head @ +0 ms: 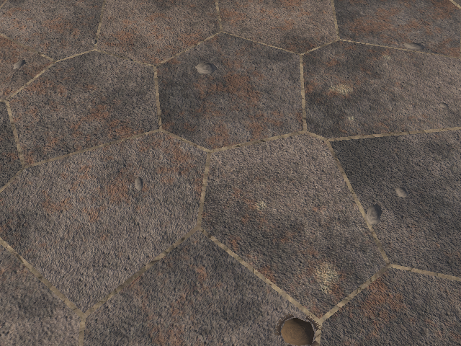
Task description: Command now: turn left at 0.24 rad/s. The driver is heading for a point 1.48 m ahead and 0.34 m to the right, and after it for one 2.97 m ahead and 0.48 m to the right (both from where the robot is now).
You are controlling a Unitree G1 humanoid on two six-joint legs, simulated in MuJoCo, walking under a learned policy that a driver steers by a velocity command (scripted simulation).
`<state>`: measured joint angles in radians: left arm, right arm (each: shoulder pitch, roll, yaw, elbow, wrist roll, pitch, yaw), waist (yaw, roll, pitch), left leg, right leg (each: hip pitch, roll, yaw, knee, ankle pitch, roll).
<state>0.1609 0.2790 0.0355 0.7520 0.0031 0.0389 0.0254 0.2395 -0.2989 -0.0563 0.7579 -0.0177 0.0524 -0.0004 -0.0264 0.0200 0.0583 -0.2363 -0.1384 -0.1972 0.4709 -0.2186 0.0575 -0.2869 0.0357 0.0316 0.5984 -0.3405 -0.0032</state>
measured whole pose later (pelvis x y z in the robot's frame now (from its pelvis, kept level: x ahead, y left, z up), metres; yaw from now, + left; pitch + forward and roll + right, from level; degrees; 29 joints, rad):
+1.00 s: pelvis -0.02 +0.01 +0.01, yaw +1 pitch -2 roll +0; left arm 0.26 0.20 -0.01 1.12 0.01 0.01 0.03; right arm 0.25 -0.20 0.02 1.13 -0.01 0.00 -0.04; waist 0.01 -0.01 0.03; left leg -0.11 -0.06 -0.05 0.38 -0.24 0.03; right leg -0.19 0.01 0.04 0.40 -0.18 0.00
